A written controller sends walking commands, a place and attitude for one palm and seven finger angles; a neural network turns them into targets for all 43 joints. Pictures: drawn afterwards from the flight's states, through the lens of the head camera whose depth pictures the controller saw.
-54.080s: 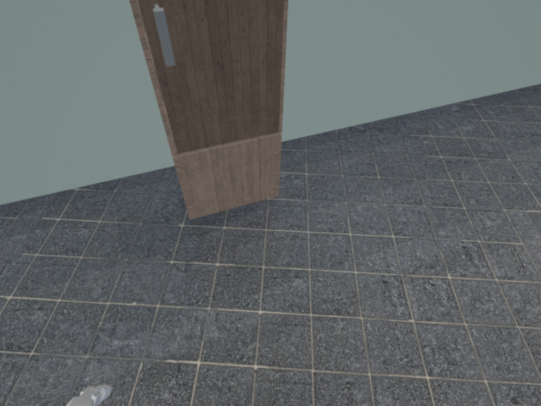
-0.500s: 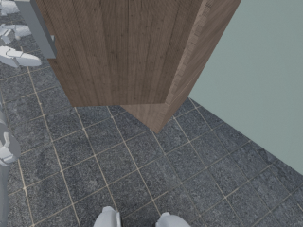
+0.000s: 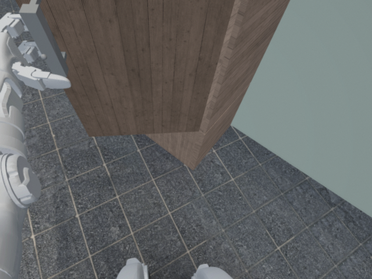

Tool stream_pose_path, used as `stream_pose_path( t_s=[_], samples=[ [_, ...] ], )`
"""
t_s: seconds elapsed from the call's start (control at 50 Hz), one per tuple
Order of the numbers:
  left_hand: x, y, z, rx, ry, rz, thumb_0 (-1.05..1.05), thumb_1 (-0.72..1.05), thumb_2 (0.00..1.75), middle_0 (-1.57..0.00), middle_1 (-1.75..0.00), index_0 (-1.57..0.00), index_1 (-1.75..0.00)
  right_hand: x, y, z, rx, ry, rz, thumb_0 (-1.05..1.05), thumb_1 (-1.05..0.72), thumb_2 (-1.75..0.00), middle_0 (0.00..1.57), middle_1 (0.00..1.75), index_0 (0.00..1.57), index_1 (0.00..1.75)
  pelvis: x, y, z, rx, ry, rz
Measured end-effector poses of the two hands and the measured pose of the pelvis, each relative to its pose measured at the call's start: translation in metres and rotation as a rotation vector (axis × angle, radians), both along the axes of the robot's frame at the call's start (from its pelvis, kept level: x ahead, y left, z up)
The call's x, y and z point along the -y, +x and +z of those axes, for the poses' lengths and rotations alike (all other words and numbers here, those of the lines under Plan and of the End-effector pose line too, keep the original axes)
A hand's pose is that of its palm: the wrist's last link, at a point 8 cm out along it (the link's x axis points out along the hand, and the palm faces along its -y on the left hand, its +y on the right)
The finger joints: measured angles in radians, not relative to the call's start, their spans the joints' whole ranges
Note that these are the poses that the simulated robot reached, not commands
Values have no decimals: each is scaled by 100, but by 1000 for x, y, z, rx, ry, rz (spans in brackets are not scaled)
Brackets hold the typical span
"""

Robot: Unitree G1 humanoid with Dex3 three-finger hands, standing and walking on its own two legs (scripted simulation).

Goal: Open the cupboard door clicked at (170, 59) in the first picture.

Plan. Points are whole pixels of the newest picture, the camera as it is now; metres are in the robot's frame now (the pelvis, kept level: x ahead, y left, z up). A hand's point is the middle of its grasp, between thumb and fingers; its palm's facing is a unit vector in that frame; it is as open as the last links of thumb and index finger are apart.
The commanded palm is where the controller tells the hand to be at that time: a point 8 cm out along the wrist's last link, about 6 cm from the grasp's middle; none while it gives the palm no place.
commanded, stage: slide the fingers in behind the handle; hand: left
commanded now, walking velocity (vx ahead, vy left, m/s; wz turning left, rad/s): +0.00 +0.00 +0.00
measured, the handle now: (49, 37) +0.59 +0.22 +0.14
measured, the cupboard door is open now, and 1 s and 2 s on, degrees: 44 44 51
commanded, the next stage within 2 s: close the thumb around the handle in 0.66 s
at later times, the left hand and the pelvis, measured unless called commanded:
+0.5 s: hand (52, 55) +0.54 +0.21 +0.14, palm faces +0.03 -1.00 +0.00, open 14.0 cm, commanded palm +0.52 +0.25 +0.13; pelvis +0.00 +0.00 +0.00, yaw +0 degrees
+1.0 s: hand (58, 56) +0.54 +0.20 +0.13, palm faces +0.02 -1.00 +0.01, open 12.4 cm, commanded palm +0.53 +0.24 +0.13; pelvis +0.01 +0.01 +0.00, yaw +0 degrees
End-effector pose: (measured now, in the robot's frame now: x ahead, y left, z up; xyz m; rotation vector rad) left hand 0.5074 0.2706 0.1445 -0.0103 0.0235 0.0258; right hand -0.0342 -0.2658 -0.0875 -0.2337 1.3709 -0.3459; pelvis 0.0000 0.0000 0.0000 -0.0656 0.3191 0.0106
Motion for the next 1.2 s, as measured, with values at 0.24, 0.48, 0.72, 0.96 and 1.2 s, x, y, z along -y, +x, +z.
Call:
stream_pose_path(
  t_s=[0.24,0.48,0.72,0.96,1.2],
  samples=[
    [8,0,2,0,18,-14,-1,-50,30,-26,-118,-28,-119,5,-10,0,-21,-2,2,0,-91,-90,20,30,20,30,4,-5,0,-2,0,9],
    [11,10,-6,-12,3,5,-1,-50,30,-29,-119,-30,-120,1,-6,1,-3,-4,-7,0,-91,-90,20,30,20,30,2,-1,-1,-15,2,-4],
    [12,15,-9,-34,0,-28,-1,-50,30,-30,-120,-30,-120,-8,-1,0,-29,13,-2,0,-91,-90,20,30,20,30,-4,6,0,-18,-1,3],
    [18,15,-11,-10,10,-11,-1,-33,37,-31,-122,-32,-122,-11,4,-3,-17,23,3,0,-91,-90,20,30,20,30,-6,8,0,-18,1,-1],
    [15,17,-1,7,18,-6,0,26,62,-35,-128,-35,-128,-7,-3,-2,-21,15,-6,0,-91,-90,20,30,20,30,-3,5,-1,-19,1,-2]
  ],
)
